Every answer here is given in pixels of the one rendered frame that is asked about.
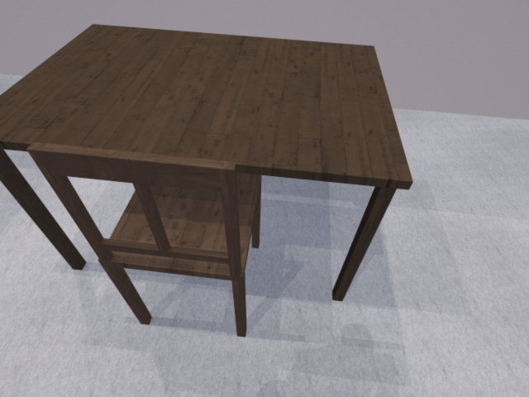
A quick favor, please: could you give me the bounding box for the table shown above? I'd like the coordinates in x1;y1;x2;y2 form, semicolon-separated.
0;24;413;301

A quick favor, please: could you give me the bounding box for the chair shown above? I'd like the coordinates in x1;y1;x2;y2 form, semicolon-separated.
26;142;261;337

